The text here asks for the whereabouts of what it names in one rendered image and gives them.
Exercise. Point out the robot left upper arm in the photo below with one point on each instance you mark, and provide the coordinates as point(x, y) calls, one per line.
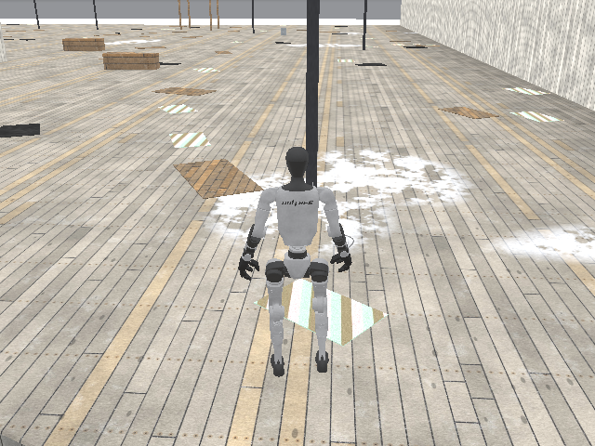
point(267, 196)

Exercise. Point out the robot left shin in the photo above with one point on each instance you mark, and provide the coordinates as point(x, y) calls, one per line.
point(277, 336)

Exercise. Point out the robot right upper arm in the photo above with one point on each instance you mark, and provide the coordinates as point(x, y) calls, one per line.
point(327, 196)

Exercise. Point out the left robot hand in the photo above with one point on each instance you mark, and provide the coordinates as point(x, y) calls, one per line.
point(243, 265)

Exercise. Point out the right robot hand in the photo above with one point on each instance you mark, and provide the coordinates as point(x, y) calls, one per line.
point(347, 260)

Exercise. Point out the robot left thigh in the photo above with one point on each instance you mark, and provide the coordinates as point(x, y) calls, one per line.
point(274, 279)

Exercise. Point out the robot right forearm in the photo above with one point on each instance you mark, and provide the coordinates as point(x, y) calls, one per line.
point(341, 244)

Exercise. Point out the robot left forearm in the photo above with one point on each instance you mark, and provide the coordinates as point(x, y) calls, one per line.
point(250, 246)

